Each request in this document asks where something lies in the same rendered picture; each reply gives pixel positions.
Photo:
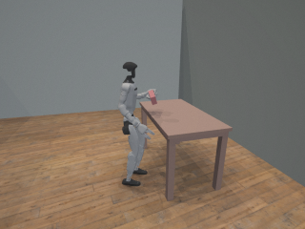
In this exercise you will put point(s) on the robot shin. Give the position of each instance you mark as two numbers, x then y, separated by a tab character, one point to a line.
139	158
131	163

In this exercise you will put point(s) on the table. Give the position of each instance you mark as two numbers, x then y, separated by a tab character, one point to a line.
179	121

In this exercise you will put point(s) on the robot right shin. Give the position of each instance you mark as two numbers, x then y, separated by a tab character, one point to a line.
131	163

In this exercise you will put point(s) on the robot right upper arm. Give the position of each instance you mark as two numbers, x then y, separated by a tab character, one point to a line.
125	89

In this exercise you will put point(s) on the left robot forearm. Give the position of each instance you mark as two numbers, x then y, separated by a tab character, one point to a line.
142	95

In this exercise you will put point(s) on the right robot hand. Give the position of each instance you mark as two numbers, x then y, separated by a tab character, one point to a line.
142	129

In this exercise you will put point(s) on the left robot hand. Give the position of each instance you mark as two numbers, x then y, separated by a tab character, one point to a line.
147	93

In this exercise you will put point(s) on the robot left shin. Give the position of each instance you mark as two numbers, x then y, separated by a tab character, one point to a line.
139	158

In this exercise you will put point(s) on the right robot forearm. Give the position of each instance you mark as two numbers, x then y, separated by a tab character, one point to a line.
127	114

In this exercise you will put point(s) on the sponge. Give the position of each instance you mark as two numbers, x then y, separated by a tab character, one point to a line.
152	97

